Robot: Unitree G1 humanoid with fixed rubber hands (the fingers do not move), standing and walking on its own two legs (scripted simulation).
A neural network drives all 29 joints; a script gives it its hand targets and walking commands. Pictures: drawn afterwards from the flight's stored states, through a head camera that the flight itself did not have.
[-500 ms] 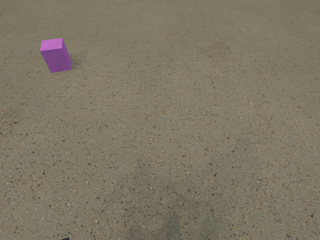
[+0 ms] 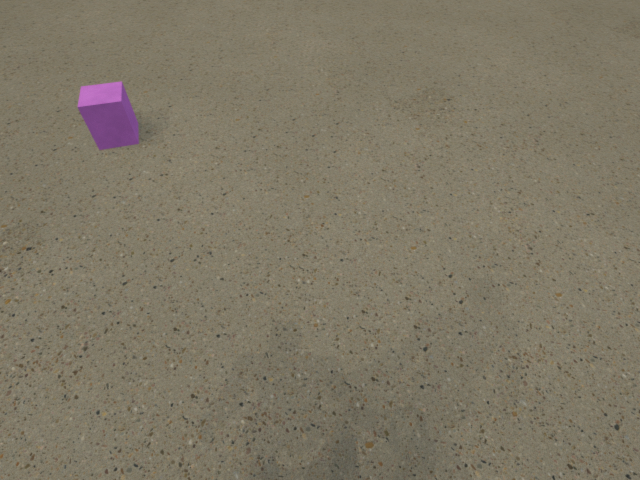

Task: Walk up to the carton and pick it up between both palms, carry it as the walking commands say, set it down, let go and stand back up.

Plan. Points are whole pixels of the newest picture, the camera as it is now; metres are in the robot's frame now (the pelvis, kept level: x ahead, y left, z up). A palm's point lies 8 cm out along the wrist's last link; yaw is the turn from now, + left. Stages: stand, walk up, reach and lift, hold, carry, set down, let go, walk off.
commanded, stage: stand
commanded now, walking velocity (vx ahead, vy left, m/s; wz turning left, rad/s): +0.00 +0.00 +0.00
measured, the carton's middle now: (110, 115) +1.84 +1.18 -0.66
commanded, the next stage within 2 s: walk up in 0.66 s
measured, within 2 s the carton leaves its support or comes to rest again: neither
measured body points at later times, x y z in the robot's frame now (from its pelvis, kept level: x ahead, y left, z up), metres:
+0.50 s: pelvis -0.01 +0.00 +0.00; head -0.01 -0.01 +0.45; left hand +0.04 +0.27 -0.14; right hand +0.02 -0.29 -0.15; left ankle +0.00 +0.13 -0.75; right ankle -0.01 -0.11 -0.75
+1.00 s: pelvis +0.00 +0.01 -0.01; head +0.02 +0.00 +0.44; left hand +0.04 +0.31 -0.13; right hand +0.07 -0.28 -0.14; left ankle +0.01 +0.14 -0.71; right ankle -0.01 -0.12 -0.75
